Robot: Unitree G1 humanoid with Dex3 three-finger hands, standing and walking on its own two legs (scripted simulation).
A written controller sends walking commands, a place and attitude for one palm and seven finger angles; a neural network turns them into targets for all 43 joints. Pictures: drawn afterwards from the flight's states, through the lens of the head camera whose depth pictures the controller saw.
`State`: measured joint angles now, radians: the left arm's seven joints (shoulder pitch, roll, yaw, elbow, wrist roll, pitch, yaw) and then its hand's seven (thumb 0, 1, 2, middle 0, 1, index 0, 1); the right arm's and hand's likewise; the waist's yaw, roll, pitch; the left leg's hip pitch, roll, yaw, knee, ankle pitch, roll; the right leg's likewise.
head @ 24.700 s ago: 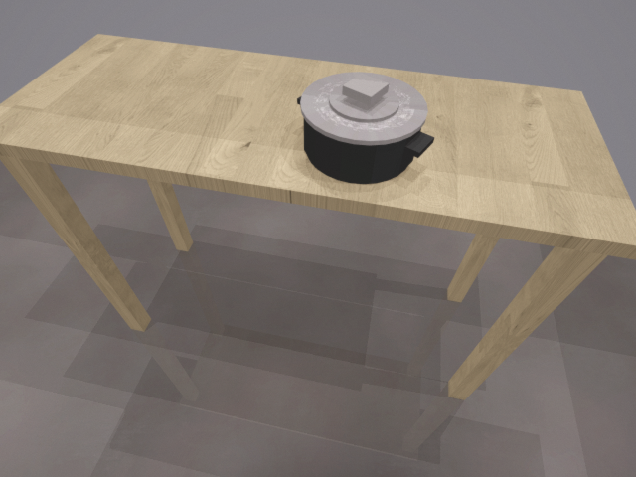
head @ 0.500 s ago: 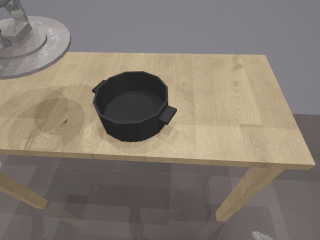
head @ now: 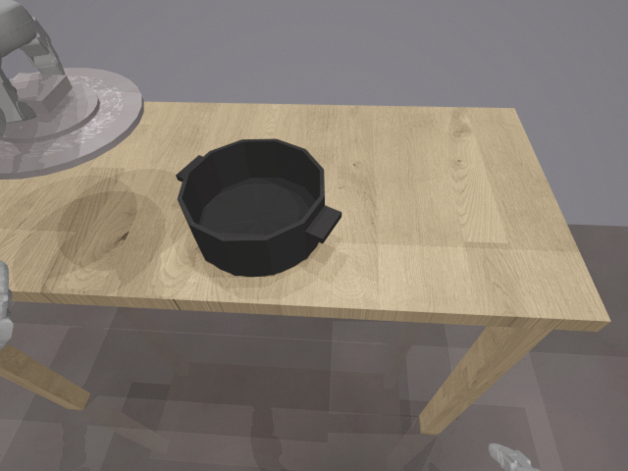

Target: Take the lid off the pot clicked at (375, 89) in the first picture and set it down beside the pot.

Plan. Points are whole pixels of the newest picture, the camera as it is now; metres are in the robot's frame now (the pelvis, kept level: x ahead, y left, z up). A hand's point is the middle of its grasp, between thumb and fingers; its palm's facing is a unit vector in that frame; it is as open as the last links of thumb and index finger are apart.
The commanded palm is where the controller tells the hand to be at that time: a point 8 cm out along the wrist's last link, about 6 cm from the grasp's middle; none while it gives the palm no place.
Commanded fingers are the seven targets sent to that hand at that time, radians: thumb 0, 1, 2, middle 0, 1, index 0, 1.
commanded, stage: lower the lid onto the table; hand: left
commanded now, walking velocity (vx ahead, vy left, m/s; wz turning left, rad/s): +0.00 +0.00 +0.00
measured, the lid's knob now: (34, 92) +0.47 +0.31 +0.25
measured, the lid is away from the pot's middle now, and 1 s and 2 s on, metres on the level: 0.22 0.23 0.21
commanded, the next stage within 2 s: none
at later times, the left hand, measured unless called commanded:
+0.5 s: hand (31, 120) +0.44 +0.30 +0.24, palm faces -0.24 -0.04 -0.97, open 8.9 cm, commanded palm +0.42 +0.30 +0.30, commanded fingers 0.00 0.29 1.37 -1.04 -0.68 -0.96 -0.61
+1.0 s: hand (42, 151) +0.44 +0.31 +0.20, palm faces -0.32 -0.07 -0.95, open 8.9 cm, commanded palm +0.43 +0.31 +0.27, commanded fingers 0.00 0.29 1.37 -1.04 -0.68 -0.96 -0.61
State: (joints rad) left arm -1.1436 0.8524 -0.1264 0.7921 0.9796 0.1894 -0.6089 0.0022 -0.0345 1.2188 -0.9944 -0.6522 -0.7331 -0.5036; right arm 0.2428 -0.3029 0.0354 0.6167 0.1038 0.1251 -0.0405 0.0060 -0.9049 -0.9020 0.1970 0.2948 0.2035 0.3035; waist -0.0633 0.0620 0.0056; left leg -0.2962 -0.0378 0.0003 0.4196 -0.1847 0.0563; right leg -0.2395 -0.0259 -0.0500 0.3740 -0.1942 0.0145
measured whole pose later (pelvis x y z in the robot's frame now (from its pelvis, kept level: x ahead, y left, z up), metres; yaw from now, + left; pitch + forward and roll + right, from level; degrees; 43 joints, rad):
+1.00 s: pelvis +0.00 +0.01 +0.00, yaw +0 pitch +3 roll -2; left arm -1.01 0.82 -0.09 0.85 0.93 0.07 -0.56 0.00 -0.03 1.22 -0.99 -0.65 -0.73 -0.50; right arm 0.26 -0.30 0.02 0.63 0.10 0.14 -0.04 0.01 -0.90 -0.90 0.20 0.29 0.20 0.30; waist -0.08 0.05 0.01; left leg -0.31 -0.04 0.00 0.45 -0.20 0.07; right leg -0.24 -0.03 -0.05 0.37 -0.19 0.02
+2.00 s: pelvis +0.00 +0.02 +0.00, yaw +0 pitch +5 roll -2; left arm -0.88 0.76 -0.08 0.85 0.91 -0.04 -0.50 0.00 -0.02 1.22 -0.99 -0.65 -0.72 -0.50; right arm 0.28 -0.30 0.00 0.64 0.08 0.15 -0.03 0.01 -0.90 -0.90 0.20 0.29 0.20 0.30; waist -0.09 0.04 -0.01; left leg -0.34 -0.05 0.00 0.47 -0.21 0.08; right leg -0.26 -0.03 -0.05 0.38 -0.20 0.02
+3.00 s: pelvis +0.00 +0.02 -0.01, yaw -1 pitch +8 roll -2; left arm -0.84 0.79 -0.02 0.93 0.94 -0.18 -0.40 0.03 0.06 1.12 -0.84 -0.72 -0.65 -0.59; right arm 0.28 -0.28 0.01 0.64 0.08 0.22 -0.05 0.00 -0.90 -0.90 0.20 0.30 0.21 0.30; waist -0.09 0.04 -0.04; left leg -0.45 -0.03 0.02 0.55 -0.25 0.08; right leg -0.38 -0.02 -0.02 0.46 -0.23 0.02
